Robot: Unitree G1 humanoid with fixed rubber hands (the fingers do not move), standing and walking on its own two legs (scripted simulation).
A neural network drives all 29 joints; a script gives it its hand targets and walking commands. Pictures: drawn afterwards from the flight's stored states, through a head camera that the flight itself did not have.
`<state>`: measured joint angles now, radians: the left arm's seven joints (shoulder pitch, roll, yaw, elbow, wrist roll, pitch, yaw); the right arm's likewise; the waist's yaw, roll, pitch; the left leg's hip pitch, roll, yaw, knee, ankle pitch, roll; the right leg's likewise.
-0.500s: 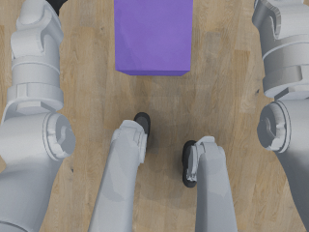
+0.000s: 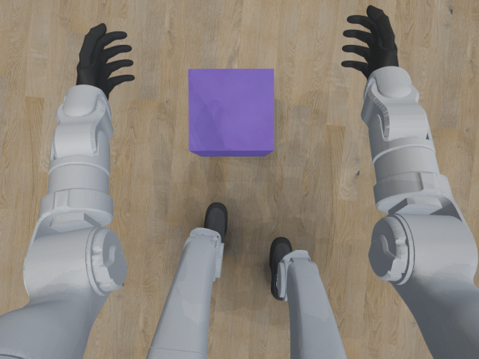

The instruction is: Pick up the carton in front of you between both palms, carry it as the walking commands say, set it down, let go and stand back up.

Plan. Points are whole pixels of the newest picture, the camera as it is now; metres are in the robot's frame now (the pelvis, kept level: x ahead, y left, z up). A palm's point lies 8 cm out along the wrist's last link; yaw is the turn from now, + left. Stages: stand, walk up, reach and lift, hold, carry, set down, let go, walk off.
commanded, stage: let go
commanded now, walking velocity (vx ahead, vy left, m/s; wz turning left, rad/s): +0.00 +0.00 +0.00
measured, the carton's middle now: (232, 119) +0.51 +0.10 -0.54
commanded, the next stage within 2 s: stand in 1.26 s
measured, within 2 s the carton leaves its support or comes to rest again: neither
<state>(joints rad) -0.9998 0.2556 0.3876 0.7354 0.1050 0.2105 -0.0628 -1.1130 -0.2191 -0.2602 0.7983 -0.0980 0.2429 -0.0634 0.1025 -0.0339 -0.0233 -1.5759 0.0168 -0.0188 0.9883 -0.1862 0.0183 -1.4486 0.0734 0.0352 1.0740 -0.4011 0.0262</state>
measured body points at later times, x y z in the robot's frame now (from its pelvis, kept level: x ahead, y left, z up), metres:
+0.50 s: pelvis +0.06 +0.01 +0.09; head +0.21 +0.04 +0.51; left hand +0.29 +0.27 -0.01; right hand +0.38 -0.16 -0.01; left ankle +0.11 +0.11 -0.63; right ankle +0.03 -0.13 -0.62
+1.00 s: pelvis +0.09 -0.02 +0.11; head +0.11 -0.01 +0.56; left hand +0.25 +0.22 +0.04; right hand +0.27 -0.25 +0.04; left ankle +0.11 +0.11 -0.63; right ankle +0.03 -0.13 -0.63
